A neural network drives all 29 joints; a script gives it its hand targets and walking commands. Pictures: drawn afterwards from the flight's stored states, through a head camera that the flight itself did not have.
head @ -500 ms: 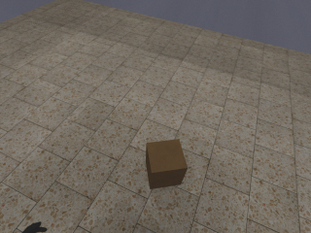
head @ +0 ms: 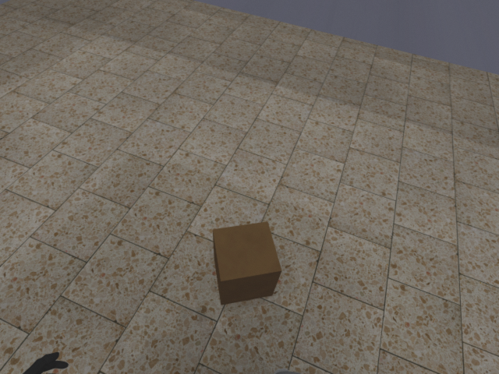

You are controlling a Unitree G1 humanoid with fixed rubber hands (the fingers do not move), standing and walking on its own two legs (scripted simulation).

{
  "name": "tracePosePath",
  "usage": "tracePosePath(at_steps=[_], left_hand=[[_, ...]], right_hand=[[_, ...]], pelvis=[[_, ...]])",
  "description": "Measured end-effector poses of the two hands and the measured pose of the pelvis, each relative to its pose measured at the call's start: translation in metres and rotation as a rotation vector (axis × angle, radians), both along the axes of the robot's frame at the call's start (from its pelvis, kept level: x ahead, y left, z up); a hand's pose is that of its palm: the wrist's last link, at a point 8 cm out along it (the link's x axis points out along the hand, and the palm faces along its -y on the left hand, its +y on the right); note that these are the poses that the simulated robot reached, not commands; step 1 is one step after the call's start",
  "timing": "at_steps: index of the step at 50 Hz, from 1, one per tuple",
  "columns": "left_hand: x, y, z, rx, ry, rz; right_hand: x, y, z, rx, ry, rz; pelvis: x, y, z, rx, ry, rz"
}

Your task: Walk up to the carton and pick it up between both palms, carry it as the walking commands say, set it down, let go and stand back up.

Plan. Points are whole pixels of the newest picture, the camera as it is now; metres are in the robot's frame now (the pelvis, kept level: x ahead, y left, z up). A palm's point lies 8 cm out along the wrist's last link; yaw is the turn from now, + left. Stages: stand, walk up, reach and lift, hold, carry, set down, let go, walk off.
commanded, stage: walk up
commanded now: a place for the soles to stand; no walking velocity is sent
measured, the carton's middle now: (243, 264) +0.58 -0.02 -0.62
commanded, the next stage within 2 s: none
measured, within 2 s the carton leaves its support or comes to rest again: neither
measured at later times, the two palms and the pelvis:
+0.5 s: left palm (55, 358) +0.16 +0.30 -0.08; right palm out of the picture +0.10 -0.37 -0.04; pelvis +0.06 -0.02 +0.02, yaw -1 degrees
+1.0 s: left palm (102, 331) +0.21 +0.24 -0.09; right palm out of the picture +0.16 -0.43 -0.05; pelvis +0.12 -0.08 +0.01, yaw +0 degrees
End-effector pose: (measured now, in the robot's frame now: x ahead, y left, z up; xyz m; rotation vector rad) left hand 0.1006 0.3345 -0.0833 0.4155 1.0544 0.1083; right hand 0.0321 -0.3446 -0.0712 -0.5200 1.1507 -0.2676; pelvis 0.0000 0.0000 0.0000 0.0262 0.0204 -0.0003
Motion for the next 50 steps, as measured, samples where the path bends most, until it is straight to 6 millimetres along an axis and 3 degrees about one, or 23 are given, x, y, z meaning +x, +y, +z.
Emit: tracePosePath(at_steps=[8,15,22,26,30,33,35,39,44,50], left_hand=[[0.005,-0.018,0.020,0.021,0.005,0.035],[0.016,-0.013,0.011,0.000,0.032,0.046],[0.052,-0.022,0.002,-0.039,-0.015,0.011],[0.068,-0.038,0.001,-0.050,-0.019,-0.013],[0.077,-0.059,0.003,-0.039,-0.008,-0.028],[0.078,-0.070,-0.003,-0.007,-0.002,-0.027],[0.076,-0.076,0.002,0.001,0.000,-0.003],[0.081,-0.076,0.011,0.014,0.009,0.010],[0.089,-0.072,-0.001,0.002,0.026,0.025],[0.107,-0.092,-0.005,-0.019,0.024,0.033]], right_hand=[[0.050,-0.012,0.006,0.034,-0.065,0.021],[0.072,-0.006,0.012,0.016,-0.048,0.035],[0.070,-0.016,0.027,-0.043,-0.048,0.005],[0.063,-0.032,0.032,-0.058,-0.033,-0.016],[0.065,-0.053,0.023,-0.043,-0.020,-0.025],[0.074,-0.071,0.005,-0.027,-0.031,-0.031],[0.085,-0.073,0.003,-0.012,-0.038,-0.026],[0.103,-0.077,0.008,-0.004,-0.037,-0.010],[0.118,-0.077,0.011,-0.025,-0.012,0.011],[0.125,-0.089,0.020,-0.043,-0.002,0.001]], pelvis=[[0.024,-0.017,0.014,0.004,-0.032,0.011],[0.042,-0.010,0.015,-0.012,-0.006,0.022],[0.054,-0.013,0.014,-0.033,-0.014,0.000],[0.060,-0.027,0.015,-0.041,-0.010,-0.018],[0.067,-0.049,0.012,-0.024,0.000,-0.028],[0.075,-0.066,0.000,0.002,-0.021,-0.032],[0.081,-0.070,0.002,0.001,-0.032,-0.024],[0.093,-0.075,0.009,-0.002,-0.027,-0.010],[0.107,-0.073,0.005,-0.021,-0.009,0.010],[0.119,-0.084,0.009,-0.029,-0.003,0.000]])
